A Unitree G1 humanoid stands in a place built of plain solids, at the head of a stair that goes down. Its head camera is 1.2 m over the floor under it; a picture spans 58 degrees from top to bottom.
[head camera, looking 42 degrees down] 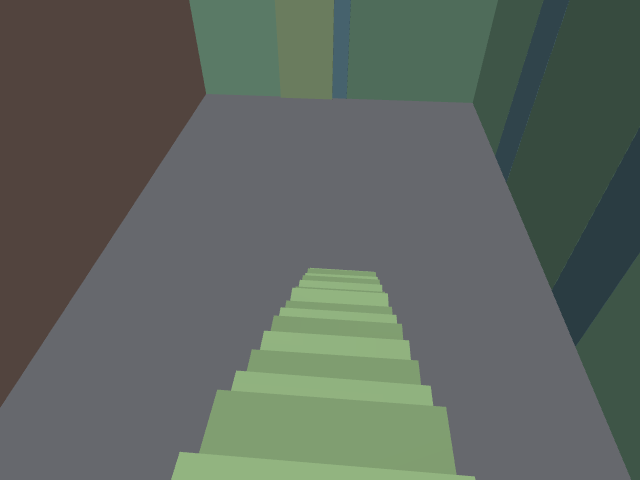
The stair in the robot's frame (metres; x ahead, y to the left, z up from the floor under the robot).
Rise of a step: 0.18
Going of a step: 0.23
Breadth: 0.78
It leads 5 degrees to the right of straight ahead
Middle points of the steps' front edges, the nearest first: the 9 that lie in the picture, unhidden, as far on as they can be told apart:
0.45 -0.01 0.00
0.73 -0.03 -0.18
0.91 -0.05 -0.36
1.14 -0.07 -0.55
1.38 -0.08 -0.73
1.63 -0.10 -0.91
1.84 -0.12 -1.10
2.05 -0.14 -1.28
2.34 -0.16 -1.46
